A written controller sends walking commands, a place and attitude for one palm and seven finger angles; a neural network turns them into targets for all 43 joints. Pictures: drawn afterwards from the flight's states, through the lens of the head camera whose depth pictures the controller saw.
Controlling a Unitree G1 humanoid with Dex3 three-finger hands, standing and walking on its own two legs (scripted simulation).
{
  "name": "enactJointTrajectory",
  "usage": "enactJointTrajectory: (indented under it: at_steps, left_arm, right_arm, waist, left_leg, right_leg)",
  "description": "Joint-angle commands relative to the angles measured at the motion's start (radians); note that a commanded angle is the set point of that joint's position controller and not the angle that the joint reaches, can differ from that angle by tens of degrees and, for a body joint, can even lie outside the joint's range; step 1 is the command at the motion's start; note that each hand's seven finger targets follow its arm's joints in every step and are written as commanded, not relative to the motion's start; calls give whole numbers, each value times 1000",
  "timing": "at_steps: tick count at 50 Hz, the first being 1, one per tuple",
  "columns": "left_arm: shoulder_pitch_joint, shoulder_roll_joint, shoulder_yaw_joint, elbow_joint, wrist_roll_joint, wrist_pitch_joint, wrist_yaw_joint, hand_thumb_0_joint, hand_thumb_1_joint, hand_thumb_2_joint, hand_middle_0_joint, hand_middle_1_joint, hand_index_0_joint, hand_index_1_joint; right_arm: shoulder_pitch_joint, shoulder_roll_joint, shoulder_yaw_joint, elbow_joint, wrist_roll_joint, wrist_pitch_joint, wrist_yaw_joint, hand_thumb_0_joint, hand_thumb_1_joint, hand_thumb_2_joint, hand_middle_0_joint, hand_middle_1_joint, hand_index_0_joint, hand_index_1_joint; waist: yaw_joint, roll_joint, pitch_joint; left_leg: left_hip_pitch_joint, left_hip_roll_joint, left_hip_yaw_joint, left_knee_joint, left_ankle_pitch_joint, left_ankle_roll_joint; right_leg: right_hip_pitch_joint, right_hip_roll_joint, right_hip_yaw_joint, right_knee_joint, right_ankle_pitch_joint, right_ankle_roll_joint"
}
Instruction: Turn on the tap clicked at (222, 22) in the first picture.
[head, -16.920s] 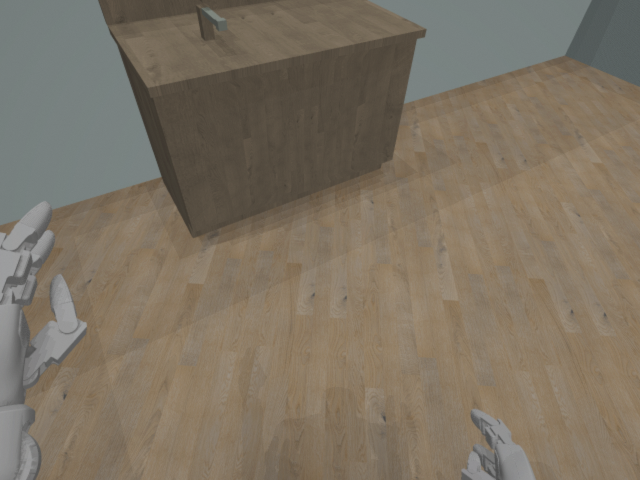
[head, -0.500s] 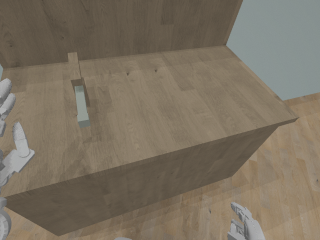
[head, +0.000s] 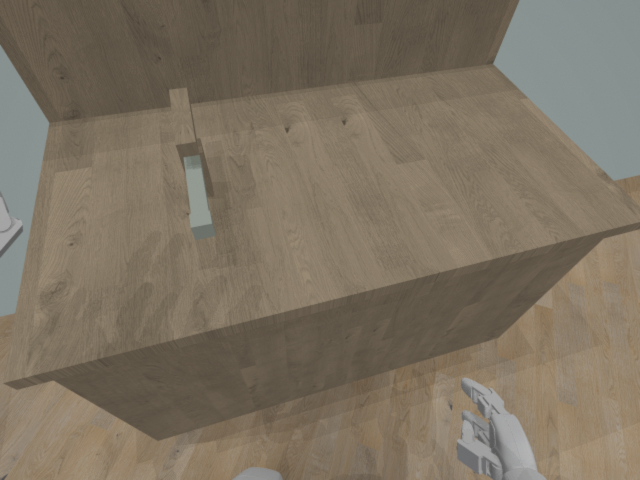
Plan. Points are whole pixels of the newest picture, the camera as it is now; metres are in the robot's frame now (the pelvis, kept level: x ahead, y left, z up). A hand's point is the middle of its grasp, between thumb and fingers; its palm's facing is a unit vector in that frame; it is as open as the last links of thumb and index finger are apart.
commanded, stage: look again from close up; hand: left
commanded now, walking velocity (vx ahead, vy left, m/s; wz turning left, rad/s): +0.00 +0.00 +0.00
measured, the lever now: (202, 225) +0.40 +0.23 +0.04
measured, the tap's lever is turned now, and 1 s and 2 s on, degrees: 0 0 0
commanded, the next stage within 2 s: shuffle to correct the standing spot in 0.18 s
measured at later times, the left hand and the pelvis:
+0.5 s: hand (31, 330) +0.19 +0.27 +0.17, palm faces +0.43 -0.84 -0.32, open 7.4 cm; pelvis -0.04 +0.02 +0.00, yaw +1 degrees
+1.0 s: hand (105, 304) +0.21 +0.22 +0.17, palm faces +0.41 -0.84 -0.36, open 7.4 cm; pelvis +0.00 -0.04 +0.00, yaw +1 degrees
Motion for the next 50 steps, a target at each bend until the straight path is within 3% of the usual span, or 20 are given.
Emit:
enactJointTrajectory:
  at_steps: [1, 3, 4, 11, 17, 21, 27, 31, 32, 33, 35, 36, 38, 40, 41, 42, 43, 45, 47, 50]
  left_arm:
    - [303, 14, -95, -328, -9, -33, -23, 0, 900, 900, -200, -300, -200, -300]
    - [325, 95, 14, -314, -14, -35, -4, 0, 900, 900, -200, -300, -200, -300]
    - [339, 176, 108, -315, -14, -41, 17, 0, 900, 900, -200, -300, -200, -300]
    - [171, 114, 45, -369, -16, -102, 16, 0, 900, 900, -200, -300, -200, -300]
    - [112, 3, -98, -255, 7, -97, 0, 0, 900, 900, -200, -300, -200, -300]
    - [59, 10, -107, -263, 23, -82, 4, 0, 900, 900, -200, -300, -200, -300]
    - [131, 64, -41, -301, 10, -55, -6, 0, 900, 900, -200, -300, -200, -300]
    - [93, 83, -21, -336, -24, -39, -7, 0, 900, 900, -200, -300, -200, -300]
    - [66, 69, -34, -339, -29, -34, -7, 0, 900, 900, -200, -300, -200, -300]
    - [45, 70, -32, -348, -34, -32, -6, 0, 900, 900, -200, -300, -200, -300]
    - [6, 56, -50, -406, -35, -42, -6, 0, 900, 900, -200, -300, -200, -300]
    - [-18, 75, -43, -412, -20, -49, -10, 0, 900, 900, -200, -300, -200, -300]
    - [67, 57, -51, -359, 0, -57, -16, 0, 900, 900, -200, -300, -200, -300]
    - [121, 85, -22, -375, 2, -68, -9, 0, 900, 900, -200, -300, -200, -300]
    - [151, 97, -9, -358, 9, -63, -10, 0, 900, 900, -200, -300, -200, -300]
    - [172, 105, -1, -340, 4, -55, -13, 0, 900, 900, -200, -300, -200, -300]
    - [152, 121, 7, -362, -16, -43, -8, 0, 900, 900, -200, -300, -200, -300]
    - [193, 103, 12, -344, -28, -35, 2, 0, 900, 900, -200, -300, -200, -300]
    - [203, 113, 28, -369, -26, -46, 19, 0, 900, 900, -200, -300, -200, -300]
    - [184, 114, 24, -371, -23, -51, 46, 0, 900, 900, -200, -300, -200, -300]
  right_arm:
    - [-36, -125, -61, -221, 16, -35, 17, 0, -900, -900, 200, 300, 200, 300]
    - [-56, -117, -50, -228, 9, -18, -13, 0, -900, -900, 200, 300, 200, 300]
    - [-60, -120, -48, -220, 9, -5, -29, 0, -900, -900, 200, 300, 200, 300]
    - [-55, -116, -35, -234, 1, -31, -78, 0, -900, -900, 200, 300, 200, 300]
    - [-22, -133, -39, -180, -7, -67, -68, 0, -900, -900, 200, 300, 200, 300]
    - [-31, -124, -39, -188, 6, -59, -51, 0, -900, -900, 200, 300, 200, 300]
    - [-27, -118, -46, -204, 4, -26, -24, 0, -900, -900, 200, 300, 200, 300]
    - [-18, -93, -38, -183, 5, -24, -33, 0, -900, -900, 200, 300, 200, 300]
    - [-15, -97, -35, -174, 4, -25, -39, 0, -900, -900, 200, 300, 200, 300]
    - [-16, -106, -34, -172, -1, -23, -46, 0, -900, -900, 200, 300, 200, 300]
    - [-45, -132, -38, -187, -9, -32, -44, 0, -900, -900, 200, 300, 200, 300]
    - [-36, -103, -45, -187, -9, -38, -28, 0, -900, -900, 200, 300, 200, 300]
    - [-25, -107, -53, -199, -10, -30, -5, 0, -900, -900, 200, 300, 200, 300]
    - [-37, -107, -39, -218, -15, -26, -6, 0, -900, -900, 200, 300, 200, 300]
    - [-19, -111, -44, -217, -14, -17, -6, 0, -900, -900, 200, 300, 200, 300]
    - [-4, -103, -52, -216, -10, -3, -8, 0, -900, -900, 200, 300, 200, 300]
    - [-27, -93, -54, -229, 5, -3, -18, 0, -900, -900, 200, 300, 200, 300]
    - [-28, -97, -41, -203, 8, -26, -25, 0, -900, -900, 200, 300, 200, 300]
    - [-1, -88, -34, -172, -5, -14, -37, 0, -900, -900, 200, 300, 200, 300]
    - [8, -62, -19, -168, -23, -18, -59, 0, -900, -900, 200, 300, 200, 300]
  waist:
    - [-41, -14, -291]
    - [-43, -114, -236]
    - [-45, -84, -231]
    - [-55, 157, -179]
    - [-60, 71, -133]
    - [-60, 214, -142]
    - [-52, 93, -138]
    - [-85, -97, -114]
    - [-99, -84, -98]
    - [-108, 27, -92]
    - [-114, 470, -87]
    - [-111, 389, -66]
    - [-79, 220, -91]
    - [-48, 228, -157]
    - [-36, 148, -178]
    - [-38, -77, -187]
    - [-45, -281, -185]
    - [-61, -168, -91]
    - [-67, -31, -104]
    - [-59, -30, -220]
  left_leg:
    - [94, 63, 25, -47, 393, 28]
    - [25, 36, 37, -69, 167, 15]
    - [32, 32, 43, -87, 114, 16]
    - [-46, 47, -11, -166, -162, 49]
    - [-29, 52, -43, -208, -341, 45]
    - [-86, 136, -166, -301, -501, 91]
    - [-186, 68, -31, -73, -512, 60]
    - [-60, -35, 74, 302, -275, 30]
    - [15, -23, 60, 237, -252, 30]
    - [63, 5, 2, 95, -279, 45]
    - [47, 265, -477, -328, -549, 157]
    - [-1, 290, -538, -364, -533, 201]
    - [-52, 267, -375, -266, -361, 201]
    - [-155, 211, -214, -128, -327, 137]
    - [-264, 127, -88, 45, -371, 92]
    - [-330, -10, 63, 386, -354, 48]
    - [-374, -71, 112, 711, -332, 17]
    - [-399, 13, -7, 820, -270, 14]
    - [-365, 77, -7, 688, -239, 11]
    - [-138, 54, 131, 243, -202, 26]
  right_leg:
    - [122, -35, -30, -37, 296, -45]
    - [87, -54, -11, -89, 173, -53]
    - [63, -55, -14, -86, 130, -58]
    - [74, -20, -1, -97, -9, -54]
    - [-23, 16, -17, -118, -168, -51]
    - [3, 82, -90, 94, -127, -43]
    - [76, 76, -104, -25, -183, -95]
    - [-202, -102, 184, -114, -336, -228]
    - [-296, -107, 177, -69, -370, -232]
    - [-350, -45, 96, 65, -368, -195]
    - [-386, 131, -97, 504, -334, -62]
    - [-350, 96, -19, 575, -270, -66]
    - [-204, 48, -27, 392, -220, -74]
    - [86, 58, -64, 72, -182, -87]
    - [237, 47, -51, -18, -137, -111]
    - [239, -53, 116, -137, -171, -175]
    - [141, -259, 424, -277, -302, -285]
    - [-39, -321, 531, -325, -346, -375]
    - [-25, -297, 376, -257, -109, -361]
    - [26, -214, 177, -162, 73, -284]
